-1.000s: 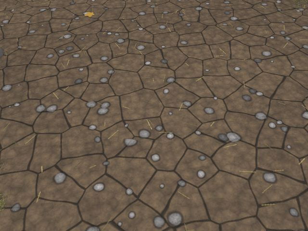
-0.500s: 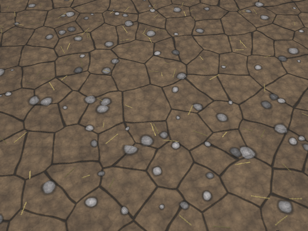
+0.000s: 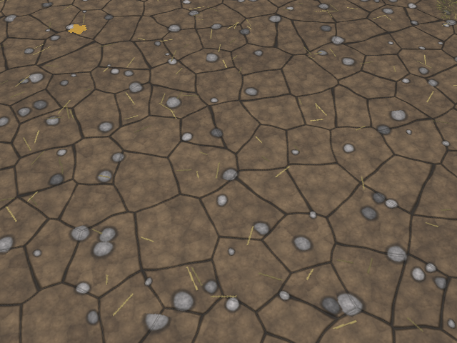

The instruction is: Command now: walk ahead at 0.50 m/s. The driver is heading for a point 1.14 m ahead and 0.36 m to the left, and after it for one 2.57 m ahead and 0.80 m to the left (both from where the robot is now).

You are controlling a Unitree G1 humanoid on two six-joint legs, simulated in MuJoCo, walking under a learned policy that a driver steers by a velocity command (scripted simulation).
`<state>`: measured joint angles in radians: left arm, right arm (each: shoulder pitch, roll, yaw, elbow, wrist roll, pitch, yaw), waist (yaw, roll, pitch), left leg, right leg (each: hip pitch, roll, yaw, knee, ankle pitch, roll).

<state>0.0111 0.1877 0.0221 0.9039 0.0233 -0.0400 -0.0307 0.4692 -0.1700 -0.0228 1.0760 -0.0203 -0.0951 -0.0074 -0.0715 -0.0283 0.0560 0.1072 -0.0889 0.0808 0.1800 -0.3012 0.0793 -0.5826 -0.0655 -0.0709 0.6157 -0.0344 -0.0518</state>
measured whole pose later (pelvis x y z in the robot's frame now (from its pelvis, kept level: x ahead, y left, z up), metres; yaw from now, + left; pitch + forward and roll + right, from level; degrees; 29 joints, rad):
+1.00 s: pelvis +0.48 +0.02 +0.01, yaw +7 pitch +1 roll +0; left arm 0.10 0.21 0.05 0.90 0.02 0.00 0.03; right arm 0.34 -0.20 -0.05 0.98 -0.02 -0.04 -0.01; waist -0.04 -0.03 0.07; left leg -0.21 -0.09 0.00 0.36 -0.16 0.10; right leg -0.56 -0.04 0.03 0.88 -0.25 0.02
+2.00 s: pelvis +0.72 +0.10 +0.00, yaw +41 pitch +1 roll -1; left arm 0.16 0.26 0.05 0.76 0.04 0.05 0.02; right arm 0.24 -0.27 -0.07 0.77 -0.01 0.02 0.00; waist -0.03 -0.03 0.07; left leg -0.31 -0.15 -0.08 0.39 -0.09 0.12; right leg -0.59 -0.07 0.07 1.03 -0.31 0.05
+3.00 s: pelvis +0.96 +0.34 +0.01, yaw +42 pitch +0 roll +0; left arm 0.25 0.25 0.05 0.88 0.03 -0.02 -0.02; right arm 0.30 -0.22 -0.03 0.92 -0.02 -0.08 0.00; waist 0.01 -0.04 0.06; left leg -0.11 -0.05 0.12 0.29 -0.19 0.09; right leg -0.58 -0.04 0.02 1.02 -0.23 -0.04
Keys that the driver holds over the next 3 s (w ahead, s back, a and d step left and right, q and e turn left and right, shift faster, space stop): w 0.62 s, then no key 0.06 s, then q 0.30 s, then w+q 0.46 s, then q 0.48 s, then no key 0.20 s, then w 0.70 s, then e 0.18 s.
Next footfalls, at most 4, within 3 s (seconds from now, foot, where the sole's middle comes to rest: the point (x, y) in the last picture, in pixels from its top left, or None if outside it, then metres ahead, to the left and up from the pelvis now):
0.08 right None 0.22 -0.10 -0.77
0.62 left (195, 322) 0.53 0.08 -0.77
1.20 right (254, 287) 0.62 -0.10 -0.77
1.68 left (159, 249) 0.77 0.19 -0.77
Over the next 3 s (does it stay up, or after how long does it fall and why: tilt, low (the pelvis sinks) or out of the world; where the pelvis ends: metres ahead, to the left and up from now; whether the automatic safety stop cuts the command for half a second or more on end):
stays up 0.96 0.34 0.01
